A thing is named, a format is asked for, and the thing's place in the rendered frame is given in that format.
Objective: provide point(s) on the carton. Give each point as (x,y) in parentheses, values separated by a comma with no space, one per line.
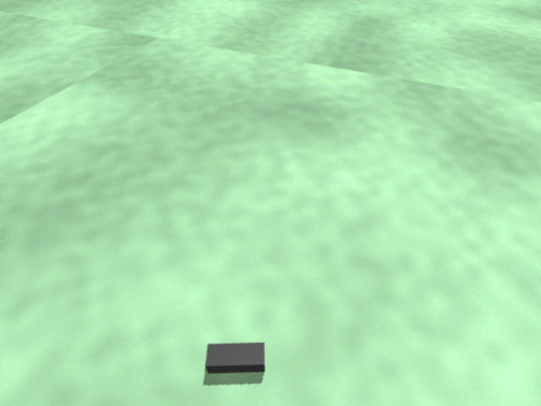
(235,357)

